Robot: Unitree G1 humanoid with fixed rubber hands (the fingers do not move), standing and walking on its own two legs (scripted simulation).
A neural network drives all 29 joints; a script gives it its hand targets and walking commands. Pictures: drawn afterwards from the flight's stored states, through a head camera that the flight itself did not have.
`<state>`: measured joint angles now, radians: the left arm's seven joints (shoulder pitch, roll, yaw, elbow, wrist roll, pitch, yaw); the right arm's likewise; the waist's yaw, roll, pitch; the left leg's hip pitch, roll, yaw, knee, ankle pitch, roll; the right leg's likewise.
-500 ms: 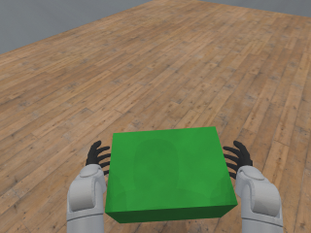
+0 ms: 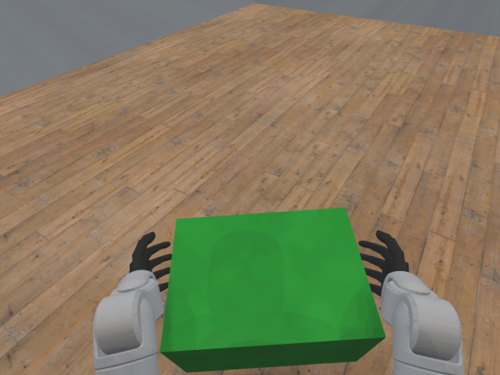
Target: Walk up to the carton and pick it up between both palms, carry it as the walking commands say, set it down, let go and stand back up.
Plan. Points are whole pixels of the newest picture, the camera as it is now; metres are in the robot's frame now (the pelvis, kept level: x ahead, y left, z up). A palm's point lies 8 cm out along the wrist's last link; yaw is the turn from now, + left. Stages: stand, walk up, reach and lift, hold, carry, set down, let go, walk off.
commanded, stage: carry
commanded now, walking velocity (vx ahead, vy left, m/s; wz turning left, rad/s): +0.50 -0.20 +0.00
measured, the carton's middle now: (266, 289) +0.28 +0.00 +0.00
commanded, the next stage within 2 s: none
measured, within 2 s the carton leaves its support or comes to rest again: neither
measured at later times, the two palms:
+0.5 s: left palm (219, 202) +0.44 +0.09 +0.06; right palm (402, 184) +0.47 -0.27 +0.07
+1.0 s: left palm (282, 126) +0.74 -0.05 +0.04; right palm (415, 120) +0.75 -0.42 +0.05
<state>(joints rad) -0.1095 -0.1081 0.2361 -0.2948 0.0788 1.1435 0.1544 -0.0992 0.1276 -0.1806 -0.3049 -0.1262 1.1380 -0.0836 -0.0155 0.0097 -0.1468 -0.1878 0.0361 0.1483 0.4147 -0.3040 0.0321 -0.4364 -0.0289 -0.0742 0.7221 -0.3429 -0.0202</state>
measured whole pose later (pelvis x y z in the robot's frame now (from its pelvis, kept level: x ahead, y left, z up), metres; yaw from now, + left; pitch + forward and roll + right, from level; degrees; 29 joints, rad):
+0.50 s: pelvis +0.18 -0.12 -0.01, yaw +3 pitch +4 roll -1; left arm -0.14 -0.13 0.23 -0.40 0.07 1.12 0.16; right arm -0.14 0.13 -0.21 -0.42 -0.09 1.12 -0.08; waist 0.03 -0.02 0.01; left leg -0.44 0.05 0.17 0.57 -0.27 0.00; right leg -0.16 0.03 -0.20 0.39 -0.31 -0.07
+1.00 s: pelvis +0.47 -0.24 -0.02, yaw +3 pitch +3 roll -1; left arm -0.20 -0.14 0.21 -0.32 0.13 1.12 0.14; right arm -0.18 0.11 -0.25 -0.37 -0.11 1.14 -0.06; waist 0.00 0.01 0.04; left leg -0.25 0.19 0.04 1.00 -0.51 -0.05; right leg -0.46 -0.04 -0.20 0.56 -0.17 -0.05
